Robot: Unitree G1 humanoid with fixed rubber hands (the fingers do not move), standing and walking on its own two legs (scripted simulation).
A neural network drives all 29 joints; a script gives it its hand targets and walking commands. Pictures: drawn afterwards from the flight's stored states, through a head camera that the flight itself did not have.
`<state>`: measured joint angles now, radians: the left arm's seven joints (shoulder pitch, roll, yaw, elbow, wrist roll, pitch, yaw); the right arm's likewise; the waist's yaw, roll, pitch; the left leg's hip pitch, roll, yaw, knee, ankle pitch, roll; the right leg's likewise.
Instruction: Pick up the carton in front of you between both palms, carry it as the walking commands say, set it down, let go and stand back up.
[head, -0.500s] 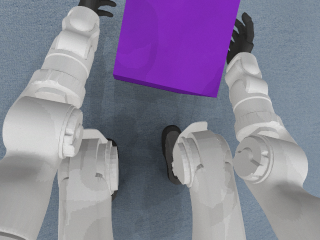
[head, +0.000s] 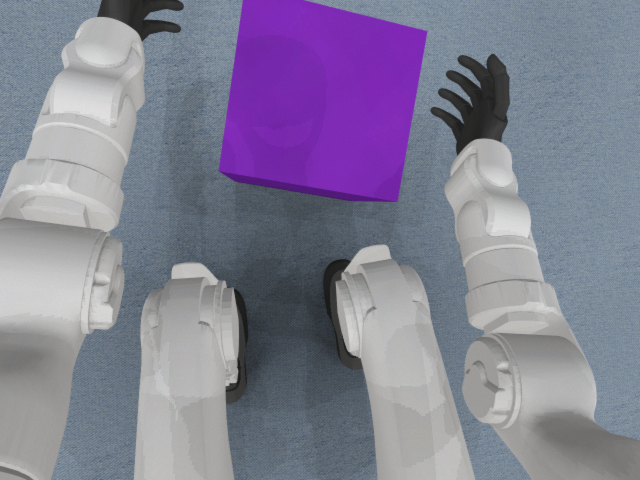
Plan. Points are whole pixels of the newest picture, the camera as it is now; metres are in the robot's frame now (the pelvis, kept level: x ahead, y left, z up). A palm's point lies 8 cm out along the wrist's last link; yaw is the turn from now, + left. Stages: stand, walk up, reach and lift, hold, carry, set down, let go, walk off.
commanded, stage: set down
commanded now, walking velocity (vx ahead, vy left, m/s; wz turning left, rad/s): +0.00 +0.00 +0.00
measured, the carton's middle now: (311, 121) +0.50 -0.04 -0.29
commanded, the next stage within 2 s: let go in 0.74 s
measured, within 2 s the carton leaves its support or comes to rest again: neither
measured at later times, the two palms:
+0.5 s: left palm out of the picture +0.56 +0.17 +0.02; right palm (602, 101) +0.45 -0.21 +0.02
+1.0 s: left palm out of the picture +0.50 +0.20 +0.14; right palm out of the picture +0.42 -0.20 +0.16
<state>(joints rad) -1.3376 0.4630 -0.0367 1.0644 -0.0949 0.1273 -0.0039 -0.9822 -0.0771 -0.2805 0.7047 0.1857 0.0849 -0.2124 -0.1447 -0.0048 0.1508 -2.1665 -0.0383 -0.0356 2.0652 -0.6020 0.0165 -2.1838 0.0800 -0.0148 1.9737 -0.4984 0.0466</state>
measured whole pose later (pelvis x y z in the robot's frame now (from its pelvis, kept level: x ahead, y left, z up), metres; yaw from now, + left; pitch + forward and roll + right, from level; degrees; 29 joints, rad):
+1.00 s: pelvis +0.06 +0.01 +0.25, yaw +5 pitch +41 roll -1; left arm -0.80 0.25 0.20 0.82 0.13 0.14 0.00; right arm -0.48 -0.02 -0.29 0.54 -0.02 0.10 -0.01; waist -0.14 0.01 -0.16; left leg -1.41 -0.07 -0.06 1.07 -0.37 0.01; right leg -1.41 0.02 0.02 1.02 -0.32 0.02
